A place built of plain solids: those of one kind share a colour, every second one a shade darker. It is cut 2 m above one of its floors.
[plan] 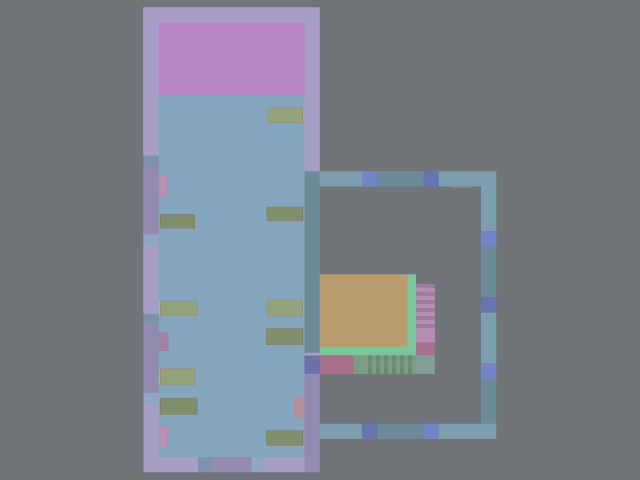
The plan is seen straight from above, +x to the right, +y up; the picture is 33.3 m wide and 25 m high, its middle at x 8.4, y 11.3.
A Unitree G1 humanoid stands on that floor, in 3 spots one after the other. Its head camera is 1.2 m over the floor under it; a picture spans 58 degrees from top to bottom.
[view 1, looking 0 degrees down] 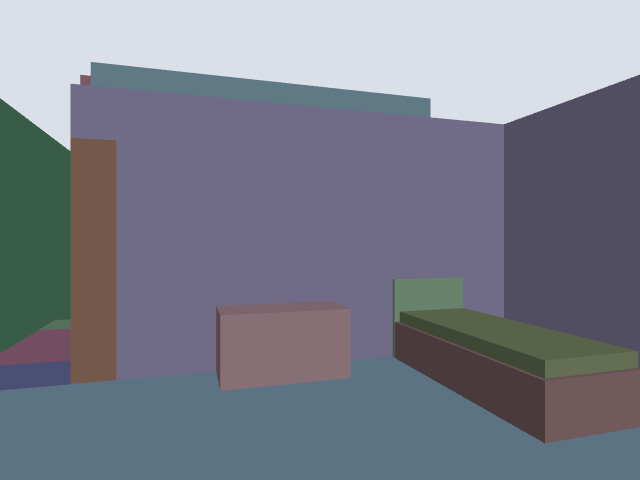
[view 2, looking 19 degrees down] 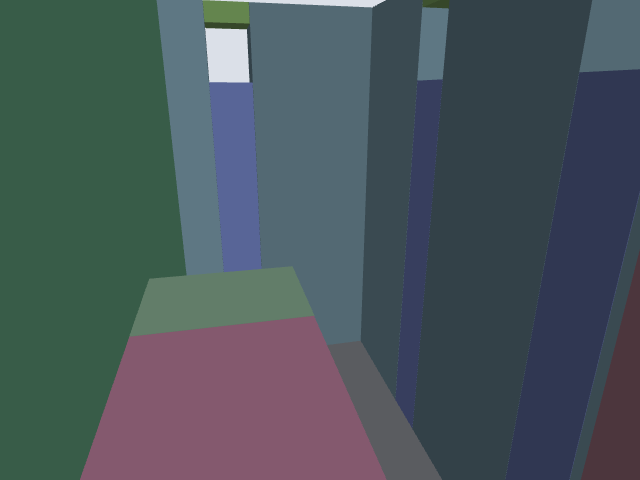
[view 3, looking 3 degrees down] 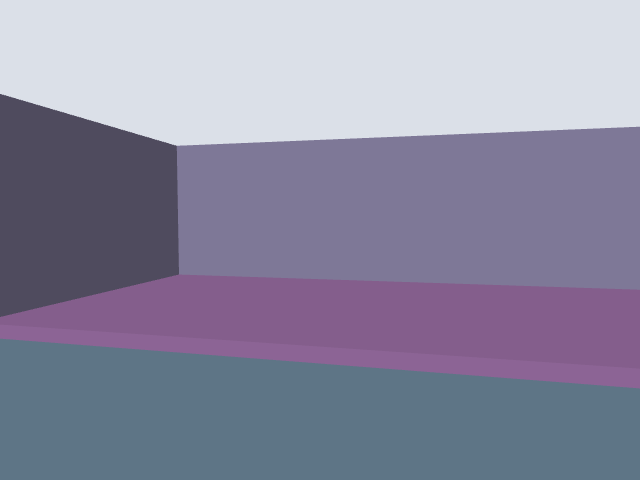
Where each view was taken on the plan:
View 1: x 3.54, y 3.40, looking -17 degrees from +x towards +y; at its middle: wall_dorter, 4.24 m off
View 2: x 8.03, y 4.78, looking -13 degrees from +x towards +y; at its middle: wall_vestibule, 9.50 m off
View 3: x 4.33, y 15.45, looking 103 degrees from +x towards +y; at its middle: wall_dorter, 7.37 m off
